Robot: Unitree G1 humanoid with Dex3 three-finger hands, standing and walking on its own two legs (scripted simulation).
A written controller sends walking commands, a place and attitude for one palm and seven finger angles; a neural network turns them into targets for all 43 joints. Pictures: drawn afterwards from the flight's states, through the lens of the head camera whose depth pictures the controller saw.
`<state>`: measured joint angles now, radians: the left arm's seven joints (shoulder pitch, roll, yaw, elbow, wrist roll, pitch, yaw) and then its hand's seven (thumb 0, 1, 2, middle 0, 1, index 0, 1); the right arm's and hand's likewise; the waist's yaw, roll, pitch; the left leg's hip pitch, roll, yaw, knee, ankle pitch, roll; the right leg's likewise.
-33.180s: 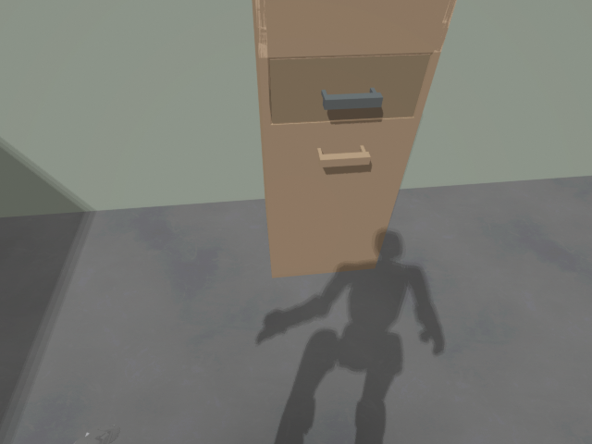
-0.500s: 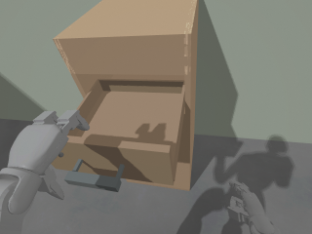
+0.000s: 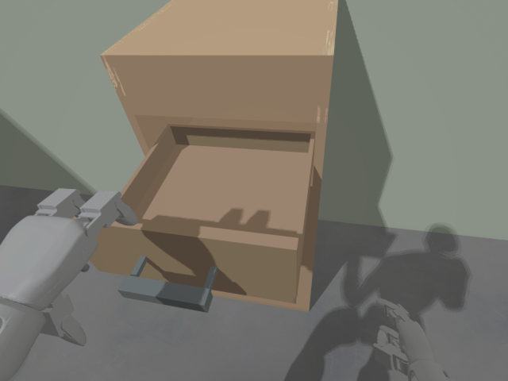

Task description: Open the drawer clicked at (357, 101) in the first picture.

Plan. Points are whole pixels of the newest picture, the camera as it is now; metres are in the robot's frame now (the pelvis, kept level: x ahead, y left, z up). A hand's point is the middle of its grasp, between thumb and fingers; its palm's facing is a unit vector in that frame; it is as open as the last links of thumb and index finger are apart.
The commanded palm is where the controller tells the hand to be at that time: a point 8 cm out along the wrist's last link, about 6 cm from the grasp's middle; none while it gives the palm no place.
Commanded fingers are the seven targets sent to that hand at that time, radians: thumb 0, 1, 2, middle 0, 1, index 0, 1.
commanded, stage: draw the hand back to the body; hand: left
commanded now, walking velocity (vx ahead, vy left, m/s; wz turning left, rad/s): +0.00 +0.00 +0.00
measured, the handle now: (171, 280) +0.25 +0.18 +0.04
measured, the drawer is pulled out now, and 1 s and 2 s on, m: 0.29 0.29 0.29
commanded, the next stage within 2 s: step back with the hand held close in 1.02 s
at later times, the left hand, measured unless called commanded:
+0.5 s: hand (92, 220) +0.22 +0.21 +0.23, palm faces +0.37 -0.83 -0.42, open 11.5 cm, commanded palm +0.16 +0.26 +0.23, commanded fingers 0.00 0.38 0.68 -0.24 -0.64 -0.24 -0.64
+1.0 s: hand (93, 237) +0.21 +0.20 +0.22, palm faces +0.43 -0.79 -0.43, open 7.7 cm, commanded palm +0.15 +0.25 +0.23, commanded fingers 0.00 0.90 0.90 -0.20 -0.30 -0.20 -0.30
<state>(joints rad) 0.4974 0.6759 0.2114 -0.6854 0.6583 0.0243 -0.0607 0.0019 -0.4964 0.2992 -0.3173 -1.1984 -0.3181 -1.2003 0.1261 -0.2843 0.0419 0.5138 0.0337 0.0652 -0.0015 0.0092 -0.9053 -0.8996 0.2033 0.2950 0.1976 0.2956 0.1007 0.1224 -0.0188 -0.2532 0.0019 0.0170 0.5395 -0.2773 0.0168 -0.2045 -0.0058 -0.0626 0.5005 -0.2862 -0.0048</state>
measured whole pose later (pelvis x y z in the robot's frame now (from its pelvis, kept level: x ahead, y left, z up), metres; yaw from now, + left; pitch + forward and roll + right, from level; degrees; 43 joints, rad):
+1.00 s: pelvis +0.02 -0.03 +0.01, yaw +0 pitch -3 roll +0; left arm 0.49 0.36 0.35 -0.59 -0.08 -0.11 0.10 0.01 0.81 0.87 -0.21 -0.34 -0.21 -0.35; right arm 0.15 -0.21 0.02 0.63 0.02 -0.10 -0.08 0.01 -0.90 -0.90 0.21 0.30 0.20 0.30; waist 0.07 0.08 0.01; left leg -0.12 0.03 0.00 0.44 -0.27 -0.02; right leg -0.08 0.02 -0.08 0.41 -0.29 -0.04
